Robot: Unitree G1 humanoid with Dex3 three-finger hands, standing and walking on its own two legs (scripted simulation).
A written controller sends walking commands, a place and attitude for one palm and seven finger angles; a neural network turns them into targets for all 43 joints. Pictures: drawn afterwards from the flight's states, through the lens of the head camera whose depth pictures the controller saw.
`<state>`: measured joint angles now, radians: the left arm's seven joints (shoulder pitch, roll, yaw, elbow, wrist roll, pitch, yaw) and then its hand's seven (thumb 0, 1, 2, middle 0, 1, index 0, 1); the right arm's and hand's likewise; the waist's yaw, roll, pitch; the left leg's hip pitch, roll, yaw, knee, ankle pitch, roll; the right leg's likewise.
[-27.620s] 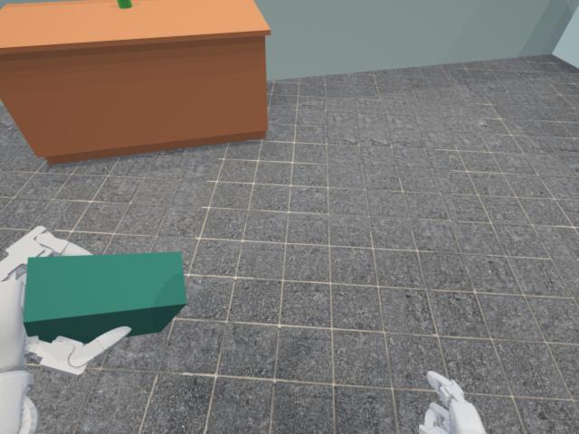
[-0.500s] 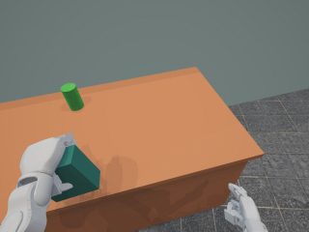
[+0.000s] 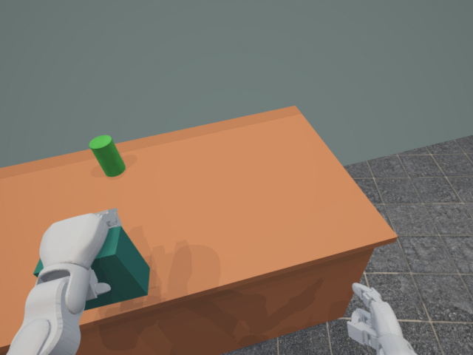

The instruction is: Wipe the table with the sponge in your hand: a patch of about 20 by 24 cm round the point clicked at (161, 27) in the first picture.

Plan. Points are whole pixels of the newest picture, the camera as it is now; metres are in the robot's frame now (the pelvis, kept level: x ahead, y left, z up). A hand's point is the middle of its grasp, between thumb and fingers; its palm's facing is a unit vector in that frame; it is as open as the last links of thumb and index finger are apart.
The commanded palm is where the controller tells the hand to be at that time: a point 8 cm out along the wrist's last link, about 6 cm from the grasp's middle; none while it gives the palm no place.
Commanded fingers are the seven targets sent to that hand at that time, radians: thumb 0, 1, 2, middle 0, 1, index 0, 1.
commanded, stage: turn the palm down, sponge in hand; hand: left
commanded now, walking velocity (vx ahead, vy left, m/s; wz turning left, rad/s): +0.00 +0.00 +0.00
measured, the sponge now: (105, 277) +0.21 +0.29 +0.02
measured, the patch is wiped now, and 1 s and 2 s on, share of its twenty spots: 0.00 0.00 0.00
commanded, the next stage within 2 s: move the sponge above the wiping area in 0.18 s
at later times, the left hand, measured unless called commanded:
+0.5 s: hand (100, 255) +0.22 +0.28 +0.07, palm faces +0.02 -0.10 -0.99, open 10.0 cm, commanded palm +0.20 +0.27 +0.14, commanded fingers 0.00 0.10 1.30 -1.20 -1.60 -1.20 -1.60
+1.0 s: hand (119, 253) +0.25 +0.27 +0.05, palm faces -0.03 -0.13 -0.99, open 10.0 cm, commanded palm +0.22 +0.26 +0.12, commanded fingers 0.00 0.10 1.30 -1.20 -1.60 -1.20 -1.60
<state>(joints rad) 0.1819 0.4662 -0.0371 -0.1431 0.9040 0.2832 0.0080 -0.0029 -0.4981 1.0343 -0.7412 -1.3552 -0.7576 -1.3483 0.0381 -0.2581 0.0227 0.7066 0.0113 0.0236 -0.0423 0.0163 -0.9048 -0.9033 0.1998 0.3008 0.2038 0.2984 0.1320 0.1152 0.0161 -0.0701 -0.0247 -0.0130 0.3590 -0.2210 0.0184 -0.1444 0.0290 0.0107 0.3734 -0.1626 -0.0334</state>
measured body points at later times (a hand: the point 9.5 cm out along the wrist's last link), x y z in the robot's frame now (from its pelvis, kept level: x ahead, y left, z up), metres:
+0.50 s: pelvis +0.00 +0.00 +0.00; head -0.02 -0.05 +0.45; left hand +0.22 +0.28 +0.13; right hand +0.24 -0.20 -0.09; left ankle -0.01 +0.11 -0.75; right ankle +0.03 -0.10 -0.75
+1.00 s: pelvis +0.00 +0.01 +0.00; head +0.00 -0.03 +0.45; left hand +0.24 +0.27 +0.10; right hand +0.25 -0.19 -0.09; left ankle -0.01 +0.11 -0.75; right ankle +0.03 -0.10 -0.75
